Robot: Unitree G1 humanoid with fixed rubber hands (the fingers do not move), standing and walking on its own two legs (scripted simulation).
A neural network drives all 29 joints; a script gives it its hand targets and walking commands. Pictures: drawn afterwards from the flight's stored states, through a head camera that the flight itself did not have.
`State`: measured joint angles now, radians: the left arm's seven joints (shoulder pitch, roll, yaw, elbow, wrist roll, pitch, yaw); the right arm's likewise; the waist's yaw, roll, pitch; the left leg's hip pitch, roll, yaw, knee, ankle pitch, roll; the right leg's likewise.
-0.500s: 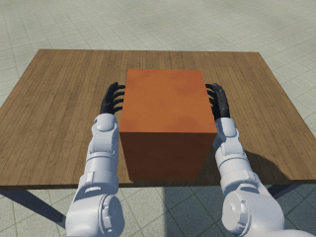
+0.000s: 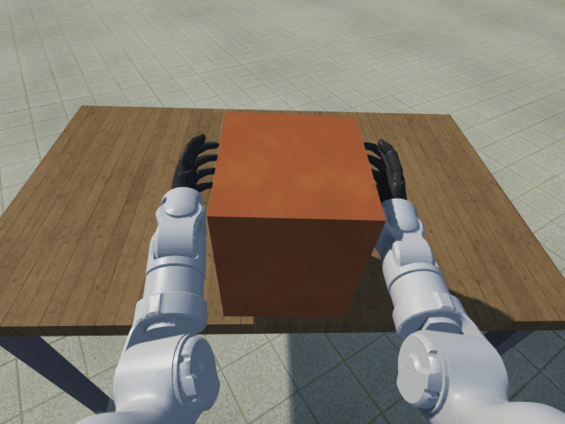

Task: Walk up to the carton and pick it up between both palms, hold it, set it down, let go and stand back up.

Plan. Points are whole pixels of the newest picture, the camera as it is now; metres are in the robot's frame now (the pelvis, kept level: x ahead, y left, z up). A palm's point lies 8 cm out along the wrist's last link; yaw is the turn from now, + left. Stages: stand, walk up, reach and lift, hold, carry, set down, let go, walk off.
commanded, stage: reach and lift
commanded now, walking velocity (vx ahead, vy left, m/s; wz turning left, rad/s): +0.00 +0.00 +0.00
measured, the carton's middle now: (287, 220) +0.40 -0.02 +0.07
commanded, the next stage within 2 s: none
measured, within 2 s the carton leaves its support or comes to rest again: neither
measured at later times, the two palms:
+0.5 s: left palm (178, 181) +0.39 +0.13 +0.17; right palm (392, 186) +0.37 -0.16 +0.16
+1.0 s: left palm (156, 164) +0.37 +0.15 +0.21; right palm (394, 165) +0.36 -0.14 +0.21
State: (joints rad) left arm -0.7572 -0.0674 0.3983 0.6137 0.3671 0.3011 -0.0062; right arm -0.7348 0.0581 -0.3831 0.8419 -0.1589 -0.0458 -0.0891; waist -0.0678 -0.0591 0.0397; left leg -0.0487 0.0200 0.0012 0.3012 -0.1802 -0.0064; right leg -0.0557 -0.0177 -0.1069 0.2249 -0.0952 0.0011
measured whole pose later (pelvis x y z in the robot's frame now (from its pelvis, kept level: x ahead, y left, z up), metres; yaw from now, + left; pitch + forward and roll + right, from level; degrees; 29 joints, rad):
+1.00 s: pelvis -0.02 +0.00 +0.00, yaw +1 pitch -10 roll -1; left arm -0.78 -0.04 0.37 0.27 0.40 0.68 -0.07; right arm -0.80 0.02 -0.18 0.70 0.06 0.16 -0.15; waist -0.10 -0.09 0.06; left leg 0.03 0.02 0.00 0.32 -0.18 0.00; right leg 0.03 -0.02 -0.12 0.24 -0.10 0.00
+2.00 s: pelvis -0.02 -0.01 +0.00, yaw +1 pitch -11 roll -1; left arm -0.82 -0.01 0.39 0.19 0.41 0.81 -0.11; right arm -0.87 -0.03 -0.09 0.65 0.19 0.31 -0.21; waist -0.11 -0.08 0.04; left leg 0.05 0.03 0.00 0.33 -0.18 -0.01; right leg 0.06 -0.01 -0.11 0.25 -0.10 -0.01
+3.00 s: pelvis -0.02 -0.01 +0.00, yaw +2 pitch -10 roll -1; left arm -0.87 0.02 0.40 0.20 0.40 0.89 -0.12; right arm -0.96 -0.05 -0.08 0.65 0.24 0.43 -0.23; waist -0.10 -0.07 -0.01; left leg 0.03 0.02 -0.01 0.33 -0.18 -0.01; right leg 0.03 -0.01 -0.10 0.27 -0.12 -0.01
